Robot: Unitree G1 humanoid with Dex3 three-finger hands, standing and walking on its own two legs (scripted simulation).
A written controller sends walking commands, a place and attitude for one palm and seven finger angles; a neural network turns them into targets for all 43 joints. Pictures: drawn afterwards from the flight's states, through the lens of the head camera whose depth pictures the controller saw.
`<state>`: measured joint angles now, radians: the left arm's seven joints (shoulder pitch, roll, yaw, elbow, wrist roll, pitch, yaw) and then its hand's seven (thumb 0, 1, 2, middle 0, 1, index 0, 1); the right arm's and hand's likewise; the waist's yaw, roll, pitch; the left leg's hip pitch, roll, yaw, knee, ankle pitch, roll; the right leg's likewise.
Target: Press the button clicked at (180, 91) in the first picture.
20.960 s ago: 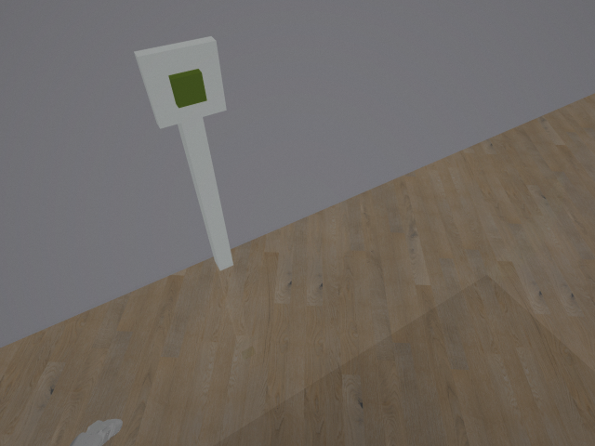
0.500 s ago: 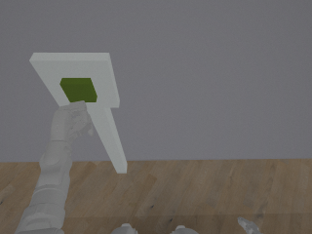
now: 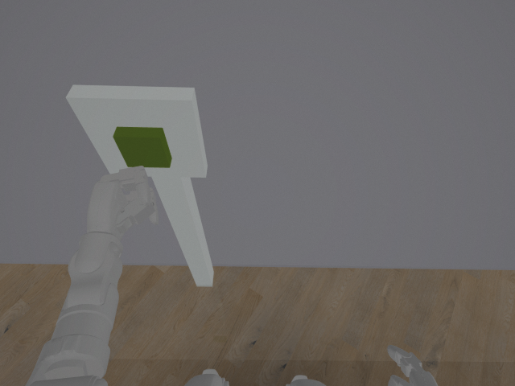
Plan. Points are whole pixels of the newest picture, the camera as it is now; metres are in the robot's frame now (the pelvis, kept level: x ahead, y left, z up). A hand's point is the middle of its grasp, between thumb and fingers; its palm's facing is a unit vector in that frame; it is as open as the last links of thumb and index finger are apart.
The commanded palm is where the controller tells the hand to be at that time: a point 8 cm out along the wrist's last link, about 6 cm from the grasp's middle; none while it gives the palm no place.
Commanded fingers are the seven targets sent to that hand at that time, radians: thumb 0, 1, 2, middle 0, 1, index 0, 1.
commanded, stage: aim a knuckle at the button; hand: left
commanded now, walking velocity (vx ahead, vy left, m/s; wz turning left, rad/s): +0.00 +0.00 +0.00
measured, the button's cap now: (144, 146) +0.47 +0.19 +0.09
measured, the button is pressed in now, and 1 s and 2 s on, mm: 0 1 6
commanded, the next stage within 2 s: press the button with the knuckle in 0.16 s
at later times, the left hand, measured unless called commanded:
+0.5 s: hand (154, 198) +0.39 +0.17 +0.06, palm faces +0.00 -1.00 -0.02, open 3.1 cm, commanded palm +0.37 +0.22 +0.06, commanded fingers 0.00 0.90 0.90 -1.30 -1.50 -1.30 -1.50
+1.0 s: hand (160, 186) +0.42 +0.17 +0.06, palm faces +0.02 -1.00 -0.04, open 2.9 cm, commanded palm +0.40 +0.21 +0.06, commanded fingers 0.00 0.90 0.90 -1.30 -1.50 -1.30 -1.50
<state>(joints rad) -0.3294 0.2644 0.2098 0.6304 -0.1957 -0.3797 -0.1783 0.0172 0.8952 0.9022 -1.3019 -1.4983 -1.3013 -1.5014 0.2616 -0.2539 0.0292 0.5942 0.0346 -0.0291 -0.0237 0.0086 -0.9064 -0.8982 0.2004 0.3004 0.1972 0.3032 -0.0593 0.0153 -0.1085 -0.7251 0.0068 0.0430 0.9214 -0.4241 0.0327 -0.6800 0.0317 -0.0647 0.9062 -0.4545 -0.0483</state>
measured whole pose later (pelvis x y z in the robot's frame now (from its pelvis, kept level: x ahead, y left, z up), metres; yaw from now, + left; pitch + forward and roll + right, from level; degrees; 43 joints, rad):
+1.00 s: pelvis +0.00 +0.00 -0.01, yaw +0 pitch +15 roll -1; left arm -0.53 0.29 0.23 0.84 -0.16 -0.41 -0.15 -0.01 0.86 0.93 -1.30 -1.50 -1.30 -1.50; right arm 0.31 -0.26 0.02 0.64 0.03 0.01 -0.02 0.01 -0.91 -0.90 0.20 0.30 0.20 0.30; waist -0.08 0.02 -0.11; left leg -0.79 0.01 0.03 0.95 -0.42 0.03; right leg -0.74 0.03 -0.07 0.93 -0.46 -0.05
